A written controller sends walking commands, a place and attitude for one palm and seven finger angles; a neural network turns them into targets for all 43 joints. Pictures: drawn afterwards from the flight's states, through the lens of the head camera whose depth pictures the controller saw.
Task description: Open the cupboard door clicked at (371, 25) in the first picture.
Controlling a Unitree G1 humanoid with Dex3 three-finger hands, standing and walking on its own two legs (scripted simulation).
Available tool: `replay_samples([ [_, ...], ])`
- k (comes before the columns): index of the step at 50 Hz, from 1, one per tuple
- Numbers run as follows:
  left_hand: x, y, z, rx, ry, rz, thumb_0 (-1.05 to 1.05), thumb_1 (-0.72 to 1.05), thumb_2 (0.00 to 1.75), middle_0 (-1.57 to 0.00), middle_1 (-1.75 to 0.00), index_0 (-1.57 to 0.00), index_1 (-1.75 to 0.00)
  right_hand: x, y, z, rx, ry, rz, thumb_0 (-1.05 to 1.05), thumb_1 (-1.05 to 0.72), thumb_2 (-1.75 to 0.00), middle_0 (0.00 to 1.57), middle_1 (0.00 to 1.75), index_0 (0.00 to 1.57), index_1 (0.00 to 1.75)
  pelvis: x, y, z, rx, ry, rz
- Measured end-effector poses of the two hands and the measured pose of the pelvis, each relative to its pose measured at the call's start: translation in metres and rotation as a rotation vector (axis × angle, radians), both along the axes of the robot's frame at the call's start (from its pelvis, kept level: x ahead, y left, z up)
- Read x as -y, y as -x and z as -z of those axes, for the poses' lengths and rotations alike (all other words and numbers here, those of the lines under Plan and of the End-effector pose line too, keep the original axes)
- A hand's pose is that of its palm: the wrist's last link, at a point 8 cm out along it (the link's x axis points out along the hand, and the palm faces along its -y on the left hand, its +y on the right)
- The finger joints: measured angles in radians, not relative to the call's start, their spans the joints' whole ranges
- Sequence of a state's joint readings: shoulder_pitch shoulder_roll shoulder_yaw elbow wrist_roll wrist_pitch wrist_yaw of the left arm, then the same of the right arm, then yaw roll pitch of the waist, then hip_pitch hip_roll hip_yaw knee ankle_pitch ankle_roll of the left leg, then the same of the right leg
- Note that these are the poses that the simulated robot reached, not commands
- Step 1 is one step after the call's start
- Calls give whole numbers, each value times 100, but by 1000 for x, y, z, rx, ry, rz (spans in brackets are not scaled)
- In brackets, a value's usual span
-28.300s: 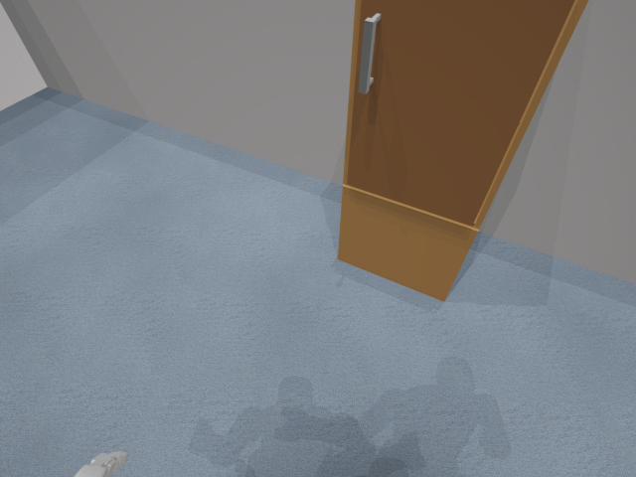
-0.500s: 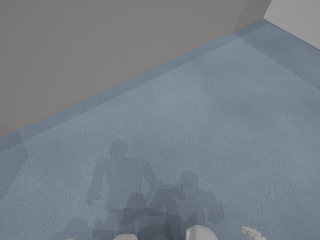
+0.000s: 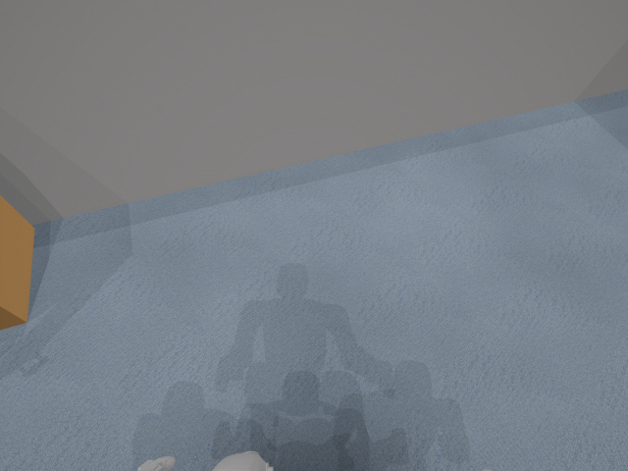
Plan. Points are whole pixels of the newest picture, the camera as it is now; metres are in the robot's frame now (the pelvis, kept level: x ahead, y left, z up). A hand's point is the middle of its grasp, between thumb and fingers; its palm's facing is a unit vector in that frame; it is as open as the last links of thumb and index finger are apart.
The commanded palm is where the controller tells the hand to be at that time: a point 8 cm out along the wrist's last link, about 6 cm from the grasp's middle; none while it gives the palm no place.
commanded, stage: turn to face it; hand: left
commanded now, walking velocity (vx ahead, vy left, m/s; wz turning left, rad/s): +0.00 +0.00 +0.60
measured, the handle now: out of the picture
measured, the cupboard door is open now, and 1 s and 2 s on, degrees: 43 43 43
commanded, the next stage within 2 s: take the last steps up to it in 1.66 s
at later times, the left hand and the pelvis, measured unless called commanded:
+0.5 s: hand out of the picture +0.06 +0.20 -0.15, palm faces +0.28 -0.91 -0.30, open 7.4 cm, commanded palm none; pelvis +0.01 -0.03 +0.00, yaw +17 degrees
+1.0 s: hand out of the picture -0.03 +0.22 -0.16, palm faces +0.59 -0.77 -0.26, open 7.4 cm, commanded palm none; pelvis +0.02 -0.01 +0.00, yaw +35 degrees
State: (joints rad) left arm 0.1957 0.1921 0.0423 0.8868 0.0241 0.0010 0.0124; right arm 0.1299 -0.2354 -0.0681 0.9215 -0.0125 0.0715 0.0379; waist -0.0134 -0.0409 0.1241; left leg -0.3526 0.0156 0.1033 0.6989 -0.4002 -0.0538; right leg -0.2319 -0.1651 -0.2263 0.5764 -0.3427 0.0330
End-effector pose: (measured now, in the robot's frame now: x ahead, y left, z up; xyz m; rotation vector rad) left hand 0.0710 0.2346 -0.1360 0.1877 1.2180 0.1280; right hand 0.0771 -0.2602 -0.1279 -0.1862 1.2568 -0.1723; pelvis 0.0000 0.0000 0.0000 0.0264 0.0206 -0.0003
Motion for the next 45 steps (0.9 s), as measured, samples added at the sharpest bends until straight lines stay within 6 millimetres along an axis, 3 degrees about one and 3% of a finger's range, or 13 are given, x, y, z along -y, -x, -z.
replay_samples([
  [5, -32, 29, 19, -75, -13, -97, 1, 90, 90, -20, -30, -20, -30, -18, -37, -2, 79, 38, -96, 1, -90, -90, 19, 30, 19, 30, -11, -1, 11, -2, 21, -54],
  [12, -47, 27, -2, -27, -43, -178, 1, 91, 90, -20, -30, -20, -30, -27, -45, -11, 55, 37, -167, 0, -90, -90, 20, 30, 20, 30, -7, -4, -3, -5, 44, -126],
  [21, -22, 14, -18, 89, -98, -233, 1, 90, 90, -20, -30, -20, -30, -3, -56, 14, -3, -16, -219, 0, -90, -90, 20, 30, 20, 30, 25, -14, 5, -12, 22, -238],
  [24, -7, 24, -22, 88, -105, -262, 0, 90, 90, -20, -30, -20, -30, 4, -67, 19, -19, -20, -246, 1, -90, -90, 20, 30, 20, 30, 31, -14, 4, 2, 21, -281],
  [28, 11, 46, -23, 40, -77, -315, 0, 90, 90, -20, -30, -20, -30, 3, -86, 11, -22, -24, -288, 1, -90, -90, 20, 30, 20, 30, 35, -17, -3, 6, 4, -333],
  [35, 23, 89, -7, -12, -9, -441, 0, 90, 90, -20, -30, -20, -30, -31, -125, -1, -3, -13, -431, 1, -90, -90, 19, 30, 19, 30, 29, -21, -5, -1, -7, -436],
  [40, 8, 132, 19, -67, 20, -549, 0, 90, 90, -20, -30, -20, -30, -71, -157, 0, 80, 12, -547, 1, -90, -90, 19, 30, 19, 30, 11, -18, 12, -4, 19, -506],
  [45, -10, 148, 13, -97, -4, -619, 1, 90, 90, -20, -30, -20, -30, -92, -162, -10, 97, 28, -613, 0, -90, -90, 20, 30, 20, 30, 6, -17, 4, -2, 36, -558],
])
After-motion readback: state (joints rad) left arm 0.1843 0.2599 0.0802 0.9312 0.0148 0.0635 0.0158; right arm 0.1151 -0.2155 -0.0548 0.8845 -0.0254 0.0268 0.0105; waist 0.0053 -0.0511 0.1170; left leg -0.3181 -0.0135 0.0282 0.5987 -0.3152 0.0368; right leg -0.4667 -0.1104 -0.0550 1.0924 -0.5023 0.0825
